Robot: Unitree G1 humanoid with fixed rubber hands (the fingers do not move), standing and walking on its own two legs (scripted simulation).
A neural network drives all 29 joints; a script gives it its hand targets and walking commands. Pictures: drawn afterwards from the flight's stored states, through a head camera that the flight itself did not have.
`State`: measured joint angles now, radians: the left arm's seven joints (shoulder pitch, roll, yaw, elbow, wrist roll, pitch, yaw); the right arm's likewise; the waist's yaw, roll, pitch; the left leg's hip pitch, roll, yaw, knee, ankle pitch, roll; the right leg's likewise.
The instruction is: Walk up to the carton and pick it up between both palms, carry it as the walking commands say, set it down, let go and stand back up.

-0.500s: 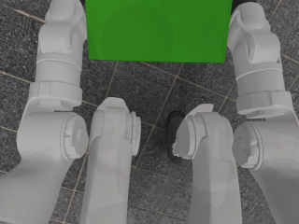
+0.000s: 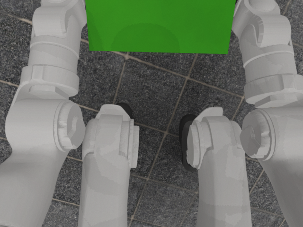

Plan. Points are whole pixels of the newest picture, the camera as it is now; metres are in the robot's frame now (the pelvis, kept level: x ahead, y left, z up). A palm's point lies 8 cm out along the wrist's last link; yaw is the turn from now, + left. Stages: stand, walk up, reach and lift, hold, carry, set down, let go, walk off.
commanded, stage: set down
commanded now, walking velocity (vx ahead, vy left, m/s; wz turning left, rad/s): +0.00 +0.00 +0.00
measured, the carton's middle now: out of the picture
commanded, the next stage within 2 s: none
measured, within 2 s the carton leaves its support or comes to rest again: rests again in 0.48 s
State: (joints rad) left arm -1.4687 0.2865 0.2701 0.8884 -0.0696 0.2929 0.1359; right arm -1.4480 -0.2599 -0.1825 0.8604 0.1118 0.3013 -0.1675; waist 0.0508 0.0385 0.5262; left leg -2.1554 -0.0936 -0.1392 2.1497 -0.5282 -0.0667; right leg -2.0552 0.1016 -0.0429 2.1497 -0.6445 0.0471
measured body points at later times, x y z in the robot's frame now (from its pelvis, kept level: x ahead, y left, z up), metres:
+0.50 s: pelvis +0.02 -0.01 -0.01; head +0.40 +0.03 +0.21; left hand +0.56 +0.20 -0.21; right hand +0.59 -0.11 -0.20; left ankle +0.13 +0.13 -0.36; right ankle +0.11 -0.12 -0.36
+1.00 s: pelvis +0.01 -0.01 -0.01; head +0.39 +0.03 +0.21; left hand +0.55 +0.20 -0.21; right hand +0.58 -0.12 -0.20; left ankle +0.13 +0.13 -0.36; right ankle +0.11 -0.12 -0.36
